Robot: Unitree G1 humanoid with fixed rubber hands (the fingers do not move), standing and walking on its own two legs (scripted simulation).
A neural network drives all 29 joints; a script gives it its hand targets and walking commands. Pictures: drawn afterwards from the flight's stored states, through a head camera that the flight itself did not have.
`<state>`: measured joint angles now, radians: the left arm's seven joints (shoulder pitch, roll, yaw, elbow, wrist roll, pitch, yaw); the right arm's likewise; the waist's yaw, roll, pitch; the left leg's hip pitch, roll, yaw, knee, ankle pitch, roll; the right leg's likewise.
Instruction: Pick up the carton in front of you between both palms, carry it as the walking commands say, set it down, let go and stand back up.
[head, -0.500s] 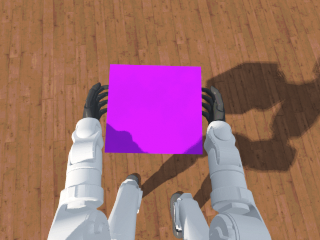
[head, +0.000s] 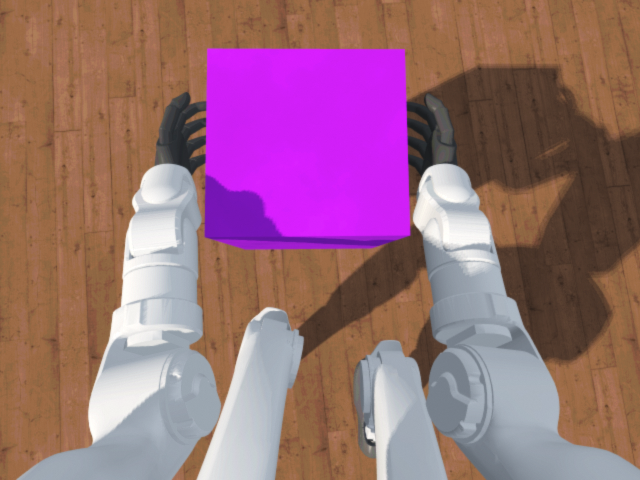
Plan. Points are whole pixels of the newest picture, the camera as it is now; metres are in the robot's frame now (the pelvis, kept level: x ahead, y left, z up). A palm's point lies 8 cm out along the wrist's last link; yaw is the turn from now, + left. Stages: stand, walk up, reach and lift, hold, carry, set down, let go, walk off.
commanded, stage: set down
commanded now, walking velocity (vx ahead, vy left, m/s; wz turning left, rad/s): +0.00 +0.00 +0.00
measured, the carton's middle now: (307, 170) +0.48 +0.10 -0.17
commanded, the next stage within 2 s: none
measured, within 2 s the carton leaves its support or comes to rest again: rests again in 1.34 s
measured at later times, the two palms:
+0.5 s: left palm (191, 182) +0.44 +0.28 -0.24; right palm (386, 166) +0.53 -0.01 -0.24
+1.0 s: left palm (204, 187) +0.46 +0.28 -0.32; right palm (377, 172) +0.55 -0.01 -0.32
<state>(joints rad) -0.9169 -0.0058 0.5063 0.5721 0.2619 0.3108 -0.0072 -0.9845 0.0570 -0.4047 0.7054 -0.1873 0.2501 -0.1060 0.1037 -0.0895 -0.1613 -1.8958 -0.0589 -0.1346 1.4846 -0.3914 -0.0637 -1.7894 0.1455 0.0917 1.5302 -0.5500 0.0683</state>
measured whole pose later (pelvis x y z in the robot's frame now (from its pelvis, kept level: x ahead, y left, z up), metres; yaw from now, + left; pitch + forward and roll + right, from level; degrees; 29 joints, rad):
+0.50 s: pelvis -0.03 -0.01 -0.10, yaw -1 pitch +47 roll -3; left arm -1.21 0.11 0.56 0.68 0.23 0.32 0.01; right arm -1.37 -0.09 -0.32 0.91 -0.13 0.26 -0.15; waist 0.16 -0.10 0.07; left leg -2.22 -0.09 -0.14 1.83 -0.43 -0.10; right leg -2.12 0.20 0.08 1.90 -0.61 0.10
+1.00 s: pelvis -0.02 -0.01 -0.15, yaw -2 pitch +46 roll +0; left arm -1.30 0.18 0.59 0.79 0.16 0.27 -0.03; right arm -1.52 -0.18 -0.11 1.05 -0.02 0.24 -0.20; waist 0.20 -0.08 0.23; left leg -2.29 -0.02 -0.09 2.00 -0.50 -0.09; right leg -2.22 0.24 0.10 2.08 -0.66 0.10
